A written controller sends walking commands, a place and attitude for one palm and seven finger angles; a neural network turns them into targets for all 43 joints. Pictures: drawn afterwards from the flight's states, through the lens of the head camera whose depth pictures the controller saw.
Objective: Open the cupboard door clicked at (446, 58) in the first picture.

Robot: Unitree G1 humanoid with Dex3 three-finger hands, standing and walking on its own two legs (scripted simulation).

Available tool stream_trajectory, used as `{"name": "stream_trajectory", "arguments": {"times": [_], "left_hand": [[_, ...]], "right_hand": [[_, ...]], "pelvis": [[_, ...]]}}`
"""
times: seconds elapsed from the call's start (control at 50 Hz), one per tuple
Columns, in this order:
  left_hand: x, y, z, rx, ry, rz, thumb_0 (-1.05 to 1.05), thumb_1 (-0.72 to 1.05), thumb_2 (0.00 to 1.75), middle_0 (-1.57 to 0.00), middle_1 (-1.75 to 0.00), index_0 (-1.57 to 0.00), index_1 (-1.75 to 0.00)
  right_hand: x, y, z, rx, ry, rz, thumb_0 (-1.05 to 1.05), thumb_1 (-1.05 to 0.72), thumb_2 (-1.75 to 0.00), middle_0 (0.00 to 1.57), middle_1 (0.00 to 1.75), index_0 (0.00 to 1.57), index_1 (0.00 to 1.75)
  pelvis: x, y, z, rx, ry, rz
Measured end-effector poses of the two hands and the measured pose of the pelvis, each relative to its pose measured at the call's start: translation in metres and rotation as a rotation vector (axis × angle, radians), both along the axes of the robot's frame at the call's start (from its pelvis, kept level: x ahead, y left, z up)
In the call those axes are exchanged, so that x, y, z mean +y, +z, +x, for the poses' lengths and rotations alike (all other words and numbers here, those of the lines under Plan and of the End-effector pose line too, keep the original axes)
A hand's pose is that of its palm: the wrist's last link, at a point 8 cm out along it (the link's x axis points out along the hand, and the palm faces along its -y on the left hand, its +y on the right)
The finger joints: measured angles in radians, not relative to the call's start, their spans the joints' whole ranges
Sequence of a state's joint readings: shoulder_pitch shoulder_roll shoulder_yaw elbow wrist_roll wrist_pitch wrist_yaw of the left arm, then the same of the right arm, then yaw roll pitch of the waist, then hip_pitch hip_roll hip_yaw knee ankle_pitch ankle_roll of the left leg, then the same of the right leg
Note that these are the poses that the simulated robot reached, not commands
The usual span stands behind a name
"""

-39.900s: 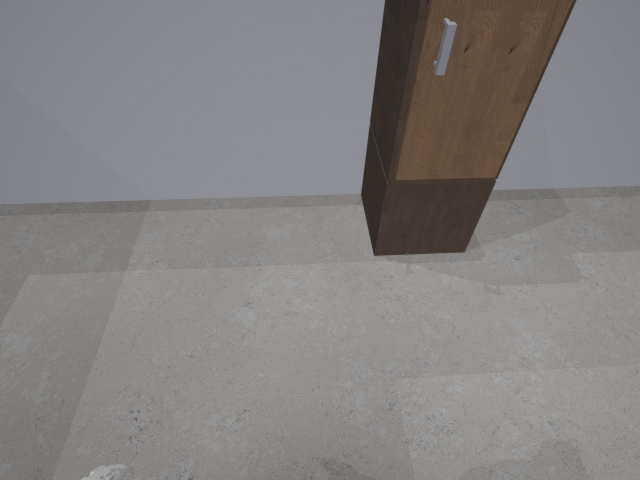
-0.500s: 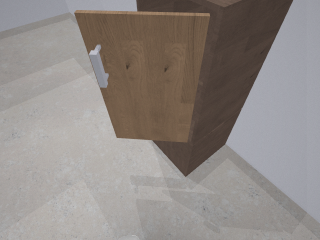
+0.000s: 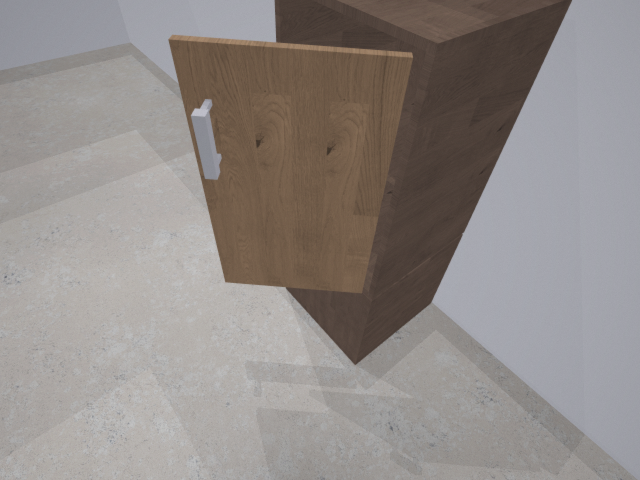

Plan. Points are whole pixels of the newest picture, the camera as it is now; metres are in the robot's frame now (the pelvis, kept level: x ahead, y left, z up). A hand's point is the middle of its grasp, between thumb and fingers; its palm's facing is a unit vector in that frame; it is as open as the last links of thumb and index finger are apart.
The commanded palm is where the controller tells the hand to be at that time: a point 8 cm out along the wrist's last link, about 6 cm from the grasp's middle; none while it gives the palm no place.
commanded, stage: look again from close up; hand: left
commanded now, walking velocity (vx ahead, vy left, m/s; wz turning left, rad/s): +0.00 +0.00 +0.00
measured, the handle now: (209, 139) +0.60 +0.23 +0.10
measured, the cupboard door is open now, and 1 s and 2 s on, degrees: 47 47 47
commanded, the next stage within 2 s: raise the hand with hooked fingers in 0.54 s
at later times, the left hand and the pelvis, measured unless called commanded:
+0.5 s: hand out of the picture +0.06 +0.19 -0.18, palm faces -0.02 -0.98 -0.18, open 7.4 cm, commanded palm none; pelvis +0.04 +0.01 +0.00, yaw -1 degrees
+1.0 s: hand (184, 404) +0.21 +0.19 -0.03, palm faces -0.02 -1.00 -0.02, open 8.2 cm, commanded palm +0.18 +0.26 -0.02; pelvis +0.03 -0.01 -0.06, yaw +1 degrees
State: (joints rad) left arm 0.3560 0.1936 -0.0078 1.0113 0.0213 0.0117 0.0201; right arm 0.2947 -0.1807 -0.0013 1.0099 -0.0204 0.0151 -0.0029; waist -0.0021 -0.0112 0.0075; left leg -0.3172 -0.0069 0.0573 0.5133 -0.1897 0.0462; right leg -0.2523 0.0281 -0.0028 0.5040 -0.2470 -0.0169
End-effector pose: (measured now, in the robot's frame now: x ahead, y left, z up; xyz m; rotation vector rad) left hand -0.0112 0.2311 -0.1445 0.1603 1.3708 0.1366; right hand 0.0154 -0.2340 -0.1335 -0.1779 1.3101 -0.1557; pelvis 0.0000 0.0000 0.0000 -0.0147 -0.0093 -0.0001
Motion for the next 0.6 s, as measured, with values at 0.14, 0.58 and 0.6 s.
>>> {"name": "stream_trajectory", "arguments": {"times": [0.14,0.58,0.6], "left_hand": [[0.003,-0.002,0.002,0.039,-0.002,-0.011,0.00,0.91,0.90,-0.20,-0.30,-0.20,-0.30],[0.010,-0.001,0.074,-0.037,-0.033,-0.014,0.00,0.91,0.90,-0.20,-0.30,-0.20,-0.30],[0.011,-0.001,0.075,-0.038,-0.033,-0.013,0.00,0.91,0.90,-0.20,-0.30,-0.20,-0.30]], "right_hand": [[0.006,0.001,-0.020,0.087,-0.024,-0.005,0.00,-0.91,-0.90,0.20,0.29,0.20,0.30],[0.017,0.005,0.060,-0.024,0.001,-0.011,0.00,-0.92,-0.90,0.20,0.29,0.20,0.30],[0.016,0.005,0.063,-0.027,0.003,-0.013,0.00,-0.92,-0.90,0.20,0.29,0.20,0.30]], "pelvis": [[0.005,0.002,0.010,0.007,-0.003,0.002],[0.015,0.005,0.044,0.003,-0.016,0.011],[0.015,0.005,0.045,0.003,-0.016,0.011]]}}
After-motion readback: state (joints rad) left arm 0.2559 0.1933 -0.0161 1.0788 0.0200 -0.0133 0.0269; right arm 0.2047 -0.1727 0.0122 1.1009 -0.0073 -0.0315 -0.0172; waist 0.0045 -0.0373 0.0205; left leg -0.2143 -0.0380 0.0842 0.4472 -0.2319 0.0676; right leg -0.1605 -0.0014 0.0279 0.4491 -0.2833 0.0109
